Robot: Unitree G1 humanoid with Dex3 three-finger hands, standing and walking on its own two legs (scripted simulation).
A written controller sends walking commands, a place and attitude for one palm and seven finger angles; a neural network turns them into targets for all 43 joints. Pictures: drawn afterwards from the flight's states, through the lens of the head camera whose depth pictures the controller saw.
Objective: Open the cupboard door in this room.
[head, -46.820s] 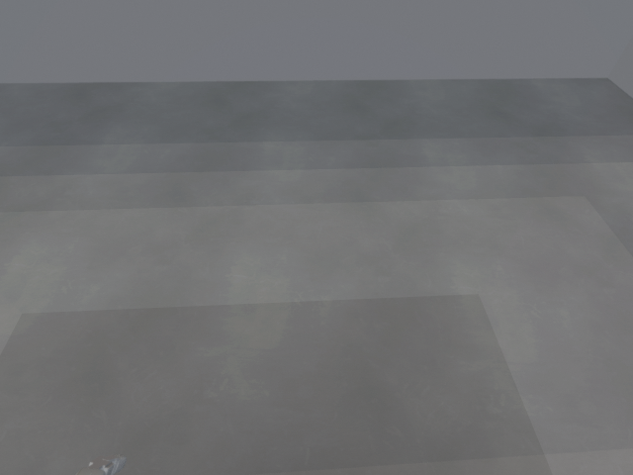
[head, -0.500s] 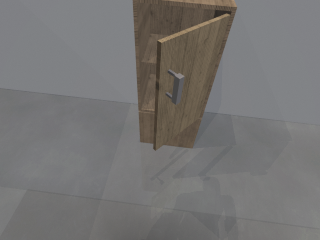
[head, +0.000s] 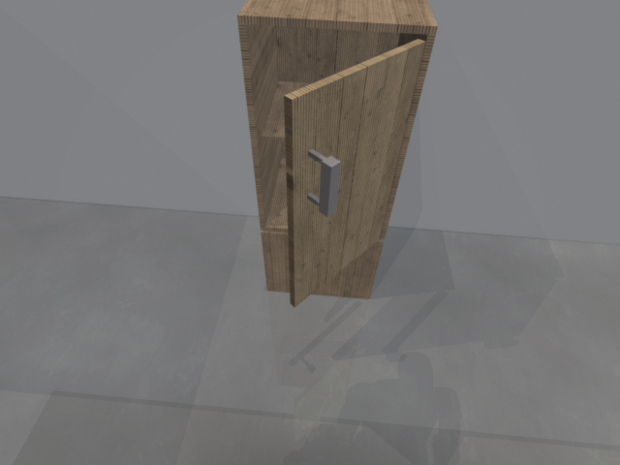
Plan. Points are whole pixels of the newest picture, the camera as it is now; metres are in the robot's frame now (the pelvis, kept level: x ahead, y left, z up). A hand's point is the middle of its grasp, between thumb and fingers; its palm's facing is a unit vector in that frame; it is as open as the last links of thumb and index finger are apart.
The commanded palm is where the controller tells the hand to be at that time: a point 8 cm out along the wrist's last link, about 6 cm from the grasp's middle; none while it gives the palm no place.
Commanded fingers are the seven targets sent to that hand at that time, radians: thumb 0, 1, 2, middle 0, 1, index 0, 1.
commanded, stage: let the arm hang, fingers relaxed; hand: left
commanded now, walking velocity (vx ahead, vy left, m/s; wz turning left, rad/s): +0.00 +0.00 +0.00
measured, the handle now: (320, 182) +0.59 +0.01 +0.03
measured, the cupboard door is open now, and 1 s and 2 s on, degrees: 49 49 49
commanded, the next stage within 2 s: look to check the result in 0.06 s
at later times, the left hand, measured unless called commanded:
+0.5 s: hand out of the picture +0.01 +0.14 -0.17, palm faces +0.05 -0.98 -0.18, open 7.3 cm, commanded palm none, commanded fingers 0.00 0.90 0.90 -0.20 -0.30 -0.20 -0.30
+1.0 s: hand out of the picture +0.06 +0.17 -0.18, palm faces -0.03 -0.98 -0.20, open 7.3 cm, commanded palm none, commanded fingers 0.00 0.90 0.90 -0.20 -0.30 -0.20 -0.30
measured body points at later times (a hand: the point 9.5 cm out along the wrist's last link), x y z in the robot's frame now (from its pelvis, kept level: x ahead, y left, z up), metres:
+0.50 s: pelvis +0.04 -0.02 +0.00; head +0.06 -0.02 +0.45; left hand +0.01 +0.19 -0.16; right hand +0.05 -0.24 -0.16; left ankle +0.09 +0.10 -0.74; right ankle -0.03 -0.11 -0.74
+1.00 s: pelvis +0.05 -0.02 -0.01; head +0.08 -0.01 +0.44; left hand +0.07 +0.22 -0.17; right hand +0.06 -0.26 -0.16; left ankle +0.09 +0.10 -0.74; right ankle -0.03 -0.11 -0.74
